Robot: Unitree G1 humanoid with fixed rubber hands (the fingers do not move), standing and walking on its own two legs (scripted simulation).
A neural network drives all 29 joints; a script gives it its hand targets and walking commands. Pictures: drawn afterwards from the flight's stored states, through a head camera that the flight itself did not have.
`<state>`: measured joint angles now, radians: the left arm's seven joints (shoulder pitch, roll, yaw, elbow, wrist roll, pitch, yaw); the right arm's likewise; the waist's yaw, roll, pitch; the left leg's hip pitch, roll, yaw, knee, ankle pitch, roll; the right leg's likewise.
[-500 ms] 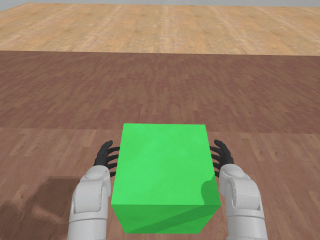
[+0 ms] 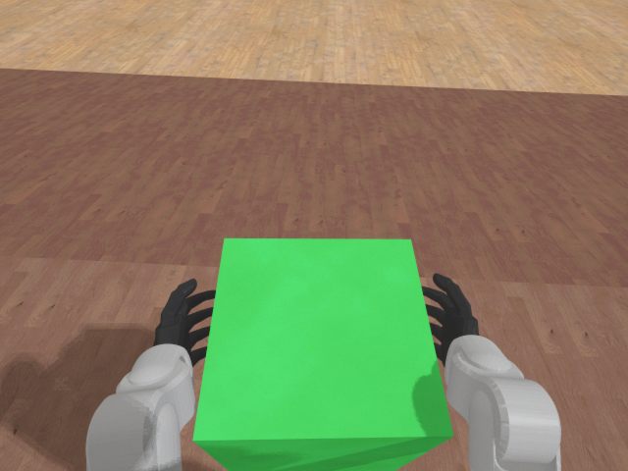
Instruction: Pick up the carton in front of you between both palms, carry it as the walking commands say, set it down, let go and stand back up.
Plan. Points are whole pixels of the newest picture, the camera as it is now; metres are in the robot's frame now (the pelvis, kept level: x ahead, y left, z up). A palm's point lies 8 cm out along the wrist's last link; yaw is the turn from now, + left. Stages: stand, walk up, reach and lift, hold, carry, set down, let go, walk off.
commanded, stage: carry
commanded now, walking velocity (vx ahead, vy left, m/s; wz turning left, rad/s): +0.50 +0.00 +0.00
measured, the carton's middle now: (316, 365) +0.26 +0.01 +0.04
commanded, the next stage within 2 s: none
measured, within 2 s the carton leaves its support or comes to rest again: neither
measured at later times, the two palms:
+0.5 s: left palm (243, 181) +0.56 +0.14 +0.09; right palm (419, 183) +0.57 -0.16 +0.09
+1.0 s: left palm (253, 85) +0.90 +0.17 +0.11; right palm (383, 86) +0.91 -0.13 +0.11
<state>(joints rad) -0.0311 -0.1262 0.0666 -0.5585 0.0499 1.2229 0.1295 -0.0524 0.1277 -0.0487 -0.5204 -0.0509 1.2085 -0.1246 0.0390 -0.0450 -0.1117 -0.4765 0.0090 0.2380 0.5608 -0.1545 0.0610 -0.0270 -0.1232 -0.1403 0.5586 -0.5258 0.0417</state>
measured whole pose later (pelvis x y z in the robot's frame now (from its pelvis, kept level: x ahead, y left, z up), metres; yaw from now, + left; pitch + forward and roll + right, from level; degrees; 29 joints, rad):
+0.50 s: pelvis +0.33 -0.01 +0.00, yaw +1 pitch +3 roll -2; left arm -0.01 -0.13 0.04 -0.49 0.08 1.22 0.12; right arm -0.03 0.13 -0.06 -0.48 -0.06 1.22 -0.12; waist 0.00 0.04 -0.10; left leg 0.10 0.08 0.18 0.47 -0.51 -0.01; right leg -0.50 -0.02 -0.27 0.51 -0.06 -0.07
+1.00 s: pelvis +0.67 +0.02 +0.00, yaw +0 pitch +2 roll +1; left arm -0.01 -0.13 0.04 -0.58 0.07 1.22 0.12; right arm -0.02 0.13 -0.04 -0.56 -0.06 1.21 -0.11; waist 0.00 -0.04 -0.11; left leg -0.49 0.05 0.24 0.54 -0.09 0.07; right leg 0.08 -0.09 -0.21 0.46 -0.53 0.03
